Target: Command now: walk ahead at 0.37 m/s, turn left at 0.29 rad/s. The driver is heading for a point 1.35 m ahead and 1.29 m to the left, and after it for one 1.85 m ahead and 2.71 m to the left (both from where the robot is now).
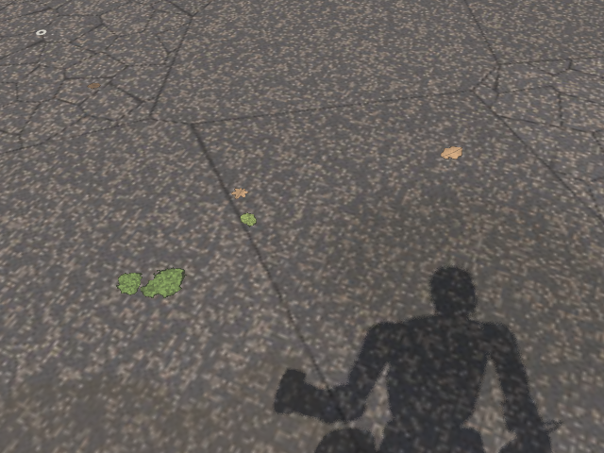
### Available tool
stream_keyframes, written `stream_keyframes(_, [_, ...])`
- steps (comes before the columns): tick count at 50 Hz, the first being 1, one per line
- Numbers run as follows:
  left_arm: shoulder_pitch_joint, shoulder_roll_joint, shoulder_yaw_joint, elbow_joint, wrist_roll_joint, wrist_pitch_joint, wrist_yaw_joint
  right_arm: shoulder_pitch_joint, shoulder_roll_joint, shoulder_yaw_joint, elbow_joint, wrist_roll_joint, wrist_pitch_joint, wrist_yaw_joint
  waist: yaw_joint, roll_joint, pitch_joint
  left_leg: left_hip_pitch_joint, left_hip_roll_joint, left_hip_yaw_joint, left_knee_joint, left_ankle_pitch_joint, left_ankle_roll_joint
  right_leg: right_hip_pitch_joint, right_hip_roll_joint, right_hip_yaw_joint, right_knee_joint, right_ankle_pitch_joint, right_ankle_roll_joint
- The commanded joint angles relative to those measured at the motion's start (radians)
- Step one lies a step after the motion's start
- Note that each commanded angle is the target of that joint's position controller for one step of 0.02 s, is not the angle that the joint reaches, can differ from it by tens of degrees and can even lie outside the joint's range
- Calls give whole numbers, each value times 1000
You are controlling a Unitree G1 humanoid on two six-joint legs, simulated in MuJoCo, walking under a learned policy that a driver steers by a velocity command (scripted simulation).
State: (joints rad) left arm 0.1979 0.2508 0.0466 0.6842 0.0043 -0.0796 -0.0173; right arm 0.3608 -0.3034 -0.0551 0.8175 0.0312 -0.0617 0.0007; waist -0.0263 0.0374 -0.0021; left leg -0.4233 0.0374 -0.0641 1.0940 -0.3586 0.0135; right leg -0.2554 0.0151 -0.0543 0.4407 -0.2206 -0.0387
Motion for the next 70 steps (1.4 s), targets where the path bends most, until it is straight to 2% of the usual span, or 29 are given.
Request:
stream_keyframes(1, [30,99,33,-15,12,-20,2,-34,-68,-26,-76,-6,1,-2,25,-160,22,-253,56,-42,39,89,-16,191,-257,192,-224,441,-136])
stream_keyframes(3, [2,115,40,-6,11,-25,11,-34,-46,-25,-88,-13,18,-3,0,-141,18,-235,40,-20,-7,129,-44,152,-254,90,-220,662,-140])
stream_keyframes(8, [-1,163,53,26,2,3,47,-190,-2,-6,-165,-26,22,27,41,-126,14,-128,26,65,-360,374,-44,125,-224,-64,-212,659,-120])
stream_keyframes(12, [2,199,67,45,-25,28,58,-218,-52,-27,-213,-27,29,59,31,-118,-12,-100,7,82,-457,311,9,226,-277,-69,-108,694,-102])
stream_keyframes(15, [-20,202,71,36,-38,51,67,-70,-119,-65,-195,-29,27,59,-51,-83,-91,115,-80,135,-579,306,80,211,-225,-108,200,777,-49])
stream_keyframes(16, [28,180,61,32,-20,47,63,-2,-187,-88,-194,-31,27,37,-76,27,-152,316,-21,16,-631,647,133,73,-147,-124,435,537,14])
stream_keyframes(17, [120,71,27,8,47,42,46,-24,-273,-94,-220,-38,35,13,21,277,-237,594,237,-334,-532,1172,296,-264,15,-104,795,-429,88])
stream_keyframes(18, [140,125,22,12,22,33,27,-26,-245,-80,-256,-50,30,19,-14,204,-446,673,352,-620,-640,920,445,-354,70,136,982,-512,99])
stream_keyframes(19, [50,188,38,3,-14,36,20,-87,-195,-72,-274,-40,31,24,-39,73,-360,597,297,-521,-688,737,397,-404,19,176,983,-414,85])
stream_keyframes(21, [-23,172,37,-7,-2,55,37,-172,-133,-53,-276,-12,43,13,2,-37,-171,367,205,-381,-735,493,290,-414,-43,161,842,-279,84])
stream_keyframes(23, [-12,167,39,-7,3,76,44,-220,-137,-53,-287,-30,56,4,49,10,-113,183,142,-321,-775,428,253,-294,-41,145,708,-228,88])
stream_keyframes(34, [-64,131,33,-13,-6,67,39,-217,-163,-71,-298,-29,98,-27,9,122,-117,122,75,-406,-767,95,192,-146,16,150,277,-117,103])
stream_keyframes(37, [2,137,46,6,-8,51,26,-228,-151,-67,-301,-13,110,-29,50,126,-109,104,35,-422,-702,108,144,1,17,124,10,-6,58])
stream_keyframes(38, [33,190,62,9,4,51,30,-199,-120,-58,-300,-12,110,-30,47,53,-116,24,-19,-368,-608,-1,93,104,-109,215,-71,10,11])
stream_keyframes(39, [21,292,84,10,31,62,36,-191,-87,-51,-330,-7,105,-28,3,-248,-73,-181,-178,-150,-398,-187,27,147,-318,460,-136,83,-125])
stream_keyframes(40, [-11,257,79,-12,54,59,34,-189,-156,-73,-325,-23,89,-26,25,-308,-63,-223,-165,-97,-139,-246,-21,83,-428,596,-175,151,-230])
stream_keyframes(41, [-70,203,62,-40,47,57,42,-168,-200,-91,-298,-21,88,-22,3,-221,-57,-205,-129,-110,-5,-182,-38,57,-396,511,-154,180,-214])
stream_keyframes(43, [-132,147,47,-55,10,61,54,-120,-165,-89,-253,-20,110,-26,-12,-162,-33,-215,-114,-77,112,-76,-74,68,-286,335,-119,187,-138])
stream_keyframes(48, [-37,167,50,-37,14,85,68,-228,-88,-57,-302,-4,117,-17,69,-201,-22,-250,-55,15,-15,-13,-121,195,-263,193,-117,286,-166])
stream_keyframes(51, [-29,211,68,-33,8,92,62,-253,-68,-41,-324,-12,115,-4,85,-221,-55,-144,-17,52,-176,-54,-115,209,-298,154,-103,342,-177])
stream_keyframes(56, [-20,251,85,-18,-28,79,36,-223,-91,-45,-320,-5,115,18,75,-231,-34,51,-24,135,-432,-37,-26,95,-326,141,-174,-126,-152])
stream_keyframes(59, [-25,172,63,3,-33,66,23,-1,-107,-67,-216,2,100,17,-26,-105,-71,423,-64,136,-656,37,60,-111,-248,4,52,-228,-63])
stream_keyframes(60, [-71,90,36,-27,1,58,12,119,-192,-91,-195,4,92,4,-70,147,-77,589,154,-201,-741,0,143,-366,-146,-109,447,-344,28])
stream_keyframes(61, [-158,101,38,-113,0,31,12,111,-296,-102,-227,-15,59,13,-72,270,-39,590,337,-660,-856,-166,345,-681,1,9,642,-426,62])
stream_keyframes(62, [-213,171,55,-118,-25,8,7,79,-208,-79,-232,-26,32,18,-87,159,5,553,337,-635,-908,-228,352,-717,-61,113,719,-364,45])
stream_keyframes(63, [-194,199,64,-108,-36,-5,-2,31,-158,-59,-230,-26,16,14,-46,145,52,512,298,-543,-912,-208,312,-709,-86,124,694,-244,25])
stream_keyframes(64, [-161,196,66,-77,-19,-13,-3,-5,-132,-48,-239,-20,10,9,-22,97,64,482,249,-453,-902,-127,274,-671,-105,118,660,-153,30])
stream_keyframes(66, [-148,188,67,-60,7,-24,-6,-34,-121,-38,-241,-21,14,-5,1,97,62,430,180,-339,-914,62,235,-580,-97,105,561,-14,55])
stream_keyframes(70, [-207,121,41,-56,0,-27,-11,4,-147,-46,-212,-22,12,-27,-15,67,55,358,116,-216,-901,242,202,-456,-39,77,312,174,95])
